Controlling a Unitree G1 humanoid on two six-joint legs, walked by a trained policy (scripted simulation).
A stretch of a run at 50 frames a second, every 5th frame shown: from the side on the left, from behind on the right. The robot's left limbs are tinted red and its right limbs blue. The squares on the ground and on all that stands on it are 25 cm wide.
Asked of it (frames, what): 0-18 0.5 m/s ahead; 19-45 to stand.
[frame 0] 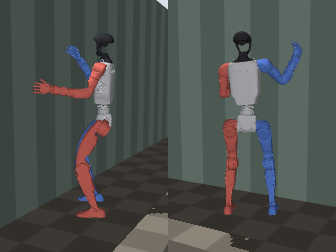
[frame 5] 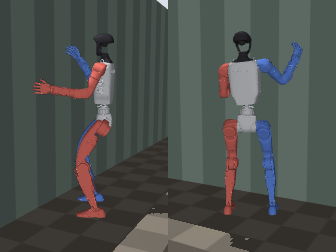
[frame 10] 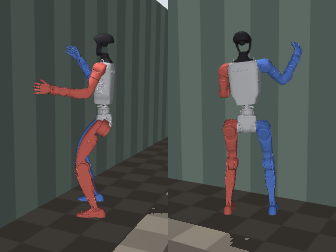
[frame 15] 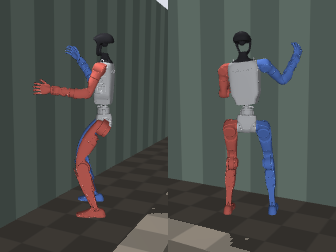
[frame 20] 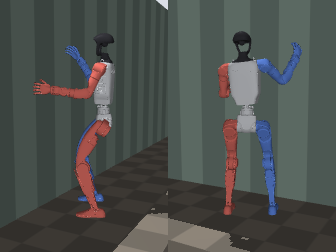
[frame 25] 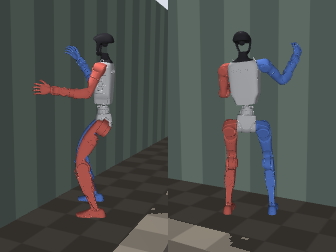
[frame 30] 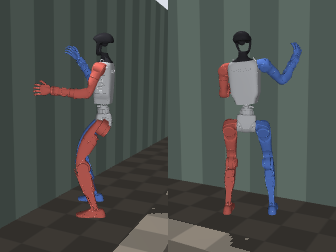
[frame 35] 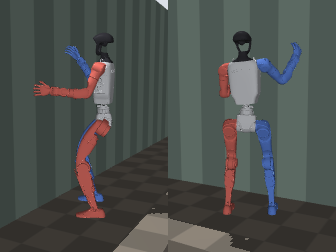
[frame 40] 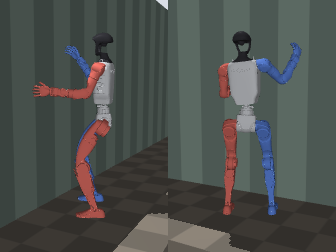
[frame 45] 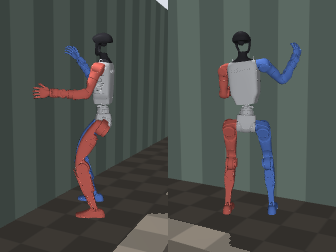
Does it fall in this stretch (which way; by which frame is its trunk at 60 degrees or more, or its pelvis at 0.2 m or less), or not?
no
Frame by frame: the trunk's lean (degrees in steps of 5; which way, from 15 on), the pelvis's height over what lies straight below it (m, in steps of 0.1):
0: 5, 0.7
5: 5, 0.7
10: 5, 0.7
15: 5, 0.7
20: 5, 0.7
25: 5, 0.7
30: 5, 0.7
35: 5, 0.7
40: 5, 0.7
45: 5, 0.7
